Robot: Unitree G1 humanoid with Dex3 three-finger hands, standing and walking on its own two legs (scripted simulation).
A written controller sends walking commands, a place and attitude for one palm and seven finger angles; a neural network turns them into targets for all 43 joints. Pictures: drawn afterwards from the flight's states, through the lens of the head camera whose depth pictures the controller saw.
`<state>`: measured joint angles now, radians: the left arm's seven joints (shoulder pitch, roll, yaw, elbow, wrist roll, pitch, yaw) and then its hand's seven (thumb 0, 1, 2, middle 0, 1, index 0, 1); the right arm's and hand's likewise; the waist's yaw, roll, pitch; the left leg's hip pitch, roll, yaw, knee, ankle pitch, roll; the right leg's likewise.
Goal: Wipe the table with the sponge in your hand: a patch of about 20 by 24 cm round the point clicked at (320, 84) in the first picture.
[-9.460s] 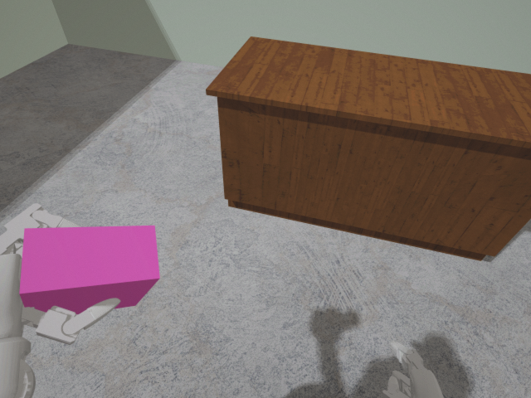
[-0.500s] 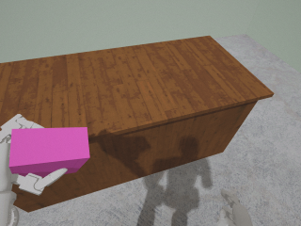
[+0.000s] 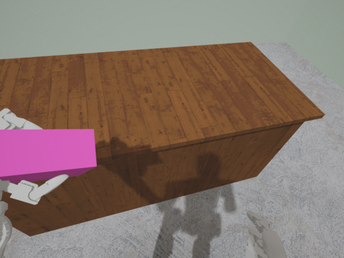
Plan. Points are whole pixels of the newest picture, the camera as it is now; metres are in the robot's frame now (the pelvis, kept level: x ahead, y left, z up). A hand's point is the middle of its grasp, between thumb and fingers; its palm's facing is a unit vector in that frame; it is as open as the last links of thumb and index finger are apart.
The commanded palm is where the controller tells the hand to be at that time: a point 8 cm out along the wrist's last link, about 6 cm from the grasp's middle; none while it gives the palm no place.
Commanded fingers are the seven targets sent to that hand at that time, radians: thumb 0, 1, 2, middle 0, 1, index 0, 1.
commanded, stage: shuffle to correct the standing spot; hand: left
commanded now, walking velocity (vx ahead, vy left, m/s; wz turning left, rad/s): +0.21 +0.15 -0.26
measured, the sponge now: (61, 157) +0.24 +0.23 +0.15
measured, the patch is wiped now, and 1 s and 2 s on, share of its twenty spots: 0.00 0.00 0.00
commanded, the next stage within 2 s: come to a stop and stand still in 1.78 s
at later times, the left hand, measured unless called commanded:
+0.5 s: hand (38, 134) +0.27 +0.28 +0.16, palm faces +0.37 -0.86 -0.34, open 10.2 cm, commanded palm +0.22 +0.32 +0.18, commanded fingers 0.00 0.10 1.30 -1.20 -1.60 -1.20 -1.60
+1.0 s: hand (23, 115) +0.31 +0.33 +0.16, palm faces +0.37 -0.85 -0.37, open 10.1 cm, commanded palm +0.26 +0.37 +0.18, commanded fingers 0.00 0.10 1.30 -1.20 -1.60 -1.20 -1.60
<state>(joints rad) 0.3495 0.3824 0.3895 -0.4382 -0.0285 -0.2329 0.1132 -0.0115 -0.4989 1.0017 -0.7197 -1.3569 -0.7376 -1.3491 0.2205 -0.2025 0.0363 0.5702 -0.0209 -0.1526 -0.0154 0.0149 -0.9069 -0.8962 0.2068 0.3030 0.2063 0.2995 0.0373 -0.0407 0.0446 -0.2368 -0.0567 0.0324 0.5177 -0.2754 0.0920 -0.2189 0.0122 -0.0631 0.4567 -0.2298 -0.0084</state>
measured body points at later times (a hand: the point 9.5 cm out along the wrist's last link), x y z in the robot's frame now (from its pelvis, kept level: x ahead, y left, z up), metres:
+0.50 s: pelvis +0.04 +0.05 -0.03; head +0.07 +0.09 +0.42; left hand +0.25 +0.33 +0.18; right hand +0.21 -0.20 -0.09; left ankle +0.08 +0.13 -0.74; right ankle +0.00 -0.10 -0.70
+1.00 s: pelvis +0.09 +0.10 -0.01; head +0.10 +0.11 +0.44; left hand +0.28 +0.37 +0.18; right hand +0.23 -0.17 -0.08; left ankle +0.14 +0.25 -0.74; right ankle +0.09 -0.02 -0.74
